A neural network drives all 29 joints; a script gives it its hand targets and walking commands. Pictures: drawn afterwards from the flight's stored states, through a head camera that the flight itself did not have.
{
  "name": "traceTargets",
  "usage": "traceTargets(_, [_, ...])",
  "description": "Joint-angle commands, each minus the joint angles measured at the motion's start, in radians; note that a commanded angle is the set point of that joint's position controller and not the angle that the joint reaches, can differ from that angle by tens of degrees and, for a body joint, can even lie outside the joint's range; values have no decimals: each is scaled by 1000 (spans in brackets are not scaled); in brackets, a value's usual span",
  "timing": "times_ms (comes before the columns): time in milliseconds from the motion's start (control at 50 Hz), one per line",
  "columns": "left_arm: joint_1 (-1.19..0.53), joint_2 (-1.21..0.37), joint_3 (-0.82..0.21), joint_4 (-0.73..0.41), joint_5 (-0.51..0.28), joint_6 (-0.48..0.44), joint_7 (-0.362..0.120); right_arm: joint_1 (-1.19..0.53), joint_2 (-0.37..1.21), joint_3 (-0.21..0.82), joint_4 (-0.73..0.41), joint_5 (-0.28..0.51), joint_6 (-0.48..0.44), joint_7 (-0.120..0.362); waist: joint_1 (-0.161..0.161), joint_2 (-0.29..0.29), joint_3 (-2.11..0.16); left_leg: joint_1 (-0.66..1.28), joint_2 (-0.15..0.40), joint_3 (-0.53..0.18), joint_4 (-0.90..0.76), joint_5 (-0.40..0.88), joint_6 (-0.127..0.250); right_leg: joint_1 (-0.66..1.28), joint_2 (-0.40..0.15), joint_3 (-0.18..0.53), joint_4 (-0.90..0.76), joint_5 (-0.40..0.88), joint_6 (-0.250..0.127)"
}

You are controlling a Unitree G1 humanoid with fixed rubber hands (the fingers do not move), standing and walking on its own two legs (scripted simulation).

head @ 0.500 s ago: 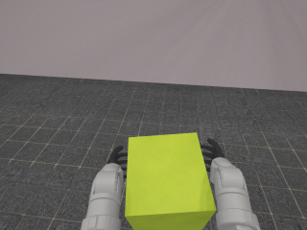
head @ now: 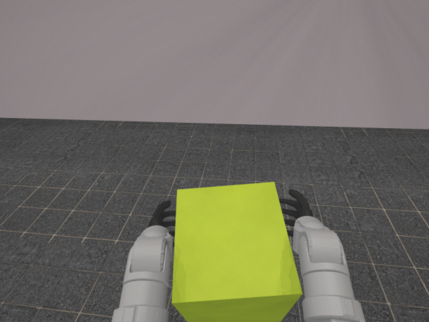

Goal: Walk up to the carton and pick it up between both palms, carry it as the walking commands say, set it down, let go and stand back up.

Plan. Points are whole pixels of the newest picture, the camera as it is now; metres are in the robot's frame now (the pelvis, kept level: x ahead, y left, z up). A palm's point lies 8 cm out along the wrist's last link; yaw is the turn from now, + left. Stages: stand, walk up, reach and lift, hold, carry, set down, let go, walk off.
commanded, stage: carry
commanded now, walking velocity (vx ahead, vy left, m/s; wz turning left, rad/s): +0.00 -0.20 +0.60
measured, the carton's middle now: (231, 258) +0.30 -0.01 -0.02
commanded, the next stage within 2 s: none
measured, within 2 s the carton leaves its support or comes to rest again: neither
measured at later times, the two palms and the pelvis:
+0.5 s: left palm (138, 249) +0.26 +0.16 +0.08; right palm (284, 211) +0.32 -0.11 +0.10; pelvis +0.02 -0.02 +0.00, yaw +10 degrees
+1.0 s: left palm (126, 280) +0.20 +0.17 +0.08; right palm (269, 215) +0.32 -0.09 +0.09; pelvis +0.01 -0.06 -0.01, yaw +23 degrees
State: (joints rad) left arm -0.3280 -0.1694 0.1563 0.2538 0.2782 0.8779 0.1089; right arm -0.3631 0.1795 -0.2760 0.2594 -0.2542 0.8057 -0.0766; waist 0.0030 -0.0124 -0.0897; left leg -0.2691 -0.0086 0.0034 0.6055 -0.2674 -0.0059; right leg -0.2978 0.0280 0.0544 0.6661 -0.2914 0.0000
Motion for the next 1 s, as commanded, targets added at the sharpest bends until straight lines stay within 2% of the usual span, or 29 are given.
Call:
traceTargets(0, [-657,-985,-646,-324,-435,25,-220,-542,998,760,-218,389,135,211,22,-227,-165,-313,-24,81,511,-242,-8,-46,-394,340,-457,-267,-216])
traceTargets(40, [-594,-1004,-670,-464,-475,80,-184,-497,1032,816,-344,455,195,180,10,-113,-228,-304,13,63,503,-212,3,7,-344,232,-385,-80,-204])
traceTargets(120, [-490,-947,-642,-562,-492,173,-128,-400,974,809,-470,486,292,117,14,-163,-295,-307,1,135,315,-244,4,185,-277,-1,-170,455,-175])
traceTargets(180, [-393,-916,-637,-625,-494,233,-87,-297,938,775,-522,490,356,87,6,-152,-351,-172,-18,149,63,-102,27,157,-259,-64,-79,492,-153])
traceTargets(200, [-354,-905,-634,-609,-480,254,-74,-271,919,763,-518,487,377,85,-11,-136,-353,-91,-8,126,-94,7,28,125,-235,-104,-10,465,-115])
traceTargets(220, [-323,-891,-632,-592,-478,274,-61,-226,896,740,-508,473,394,80,-26,-52,-370,63,73,-18,-163,115,47,-3,-209,-110,54,387,-56])
traceTargets(260, [-350,-895,-657,-644,-502,296,-56,-212,860,721,-529,465,408,71,-6,307,-344,269,475,-636,-144,733,212,-452,-27,-121,332,-304,73])
traceTargets(280, [-408,-906,-683,-683,-514,298,-55,-198,878,710,-527,467,412,71,-4,244,-309,222,453,-631,-146,637,228,-440,-42,3,427,-310,54])
traceTargets(300, [-467,-897,-708,-736,-537,304,-60,-224,895,706,-555,473,413,67,-17,198,-259,65,394,-606,-224,259,215,-376,-49,23,412,-237,41])
traceTargets(340, [-549,-943,-731,-794,-575,308,-65,-264,944,706,-596,488,412,67,-14,182,-220,-1,328,-529,-254,99,195,-374,-48,3,400,-142,32])
traceTargets(360, [-531,-961,-725,-806,-576,308,-68,-297,965,735,-637,513,410,70,-12,165,-219,4,308,-485,-216,195,181,-340,-54,2,357,-124,31])
traceTargets(380, [-527,-975,-725,-819,-584,306,-63,-293,964,725,-664,515,402,67,-13,221,-254,13,285,-445,-189,332,165,-294,-37,-22,296,-109,34])
traceTargets(480, [-375,-960,-702,-750,-574,315,-60,-177,931,719,-662,486,404,48,-12,289,-385,-8,238,-344,-40,607,118,44,-17,-96,-131,-38,11])
traceTargets(500, [-392,-966,-697,-785,-584,308,-62,-154,957,729,-653,492,400,46,-11,242,-441,-98,183,-268,63,475,72,232,-55,-107,-300,70,-9])
traceTargets(520, [-316,-936,-663,-757,-565,306,-66,-153,942,746,-690,497,399,41,3,32,-466,-298,79,-155,208,92,20,465,-209,-10,-339,314,-34])
traceTargets(540, [-336,-914,-652,-794,-570,291,-69,-170,953,770,-724,509,394,42,-12,-234,-489,-517,-18,9,418,-364,-25,592,-447,139,-202,779,-116])
traceTargets(560, [-346,-930,-651,-800,-564,283,-68,-230,959,786,-721,528,397,48,0,-224,-469,-533,46,26,505,-396,-24,540,-466,89,-141,832,-183])
traceTargets(580, [-361,-971,-650,-823,-565,269,-76,-295,996,829,-778,560,384,58,4,-180,-444,-510,63,41,573,-343,-30,493,-417,19,-126,891,-190])
traceTargets(600, [-340,-969,-641,-817,-559,267,-76,-306,1000,848,-785,575,379,57,7,-131,-441,-523,48,60,608,-295,-16,470,-395,-23,-145,839,-174])
traceTargets(640, [-296,-967,-619,-778,-544,273,-75,-312,976,853,-798,577,384,54,6,-150,-412,-524,71,91,580,-261,-23,453,-358,-97,-145,736,-166])
traceTargets(760, [-284,-907,-614,-754,-535,275,-68,-240,916,821,-710,544,401,52,13,-137,-380,-431,64,136,456,-203,-18,341,-360,-144,-149,567,-183])
traceTargets(840, [-299,-925,-656,-771,-548,272,-66,-236,922,806,-717,545,394,67,24,-157,-421,-263,52,155,217,-156,-3,262,-383,-135,-107,575,-169])
traceTargets(860, [-304,-911,-658,-766,-545,276,-62,-187,915,786,-672,538,399,71,7,-106,-428,-182,53,156,70,-82,5,236,-376,-148,-62,535,-153])
traceTargets(880, [-285,-909,-661,-747,-542,282,-60,-155,899,766,-656,522,400,77,-7,-40,-422,-59,57,111,-104,63,7,132,-350,-154,-6,392,-102])
traceTargets(900, [-311,-910,-682,-740,-555,289,-66,-128,902,741,-632,501,397,83,-19,100,-410,82,164,-109,-167,272,44,-40,-281,-191,93,168,-17])
traceTargets(920, [-305,-924,-683,-717,-547,298,-69,-158,877,734,-653,498,393,81,-4,359,-363,185,402,-486,-190,548,142,-304,-144,-229,227,-180,67])
traceTargets(940, [-349,-920,-703,-761,-553,294,-73,-149,892,733,-644,506,388,82,0,344,-327,176,436,-579,-202,527,185,-362,-87,-128,306,-316,70])
traceTargets(960, [-412,-938,-732,-801,-575,290,-82,-151,913,736,-636,501,388,87,-10,216,-282,73,398,-528,-222,352,197,-299,-79,-77,309,-301,41])
traceTargets(980, [-441,-973,-744,-794,-583,294,-85,-193,945,748,-644,511,390,90,-15,191,-248,26,345,-468,-254,188,185,-289,-73,-71,308,-268,40])
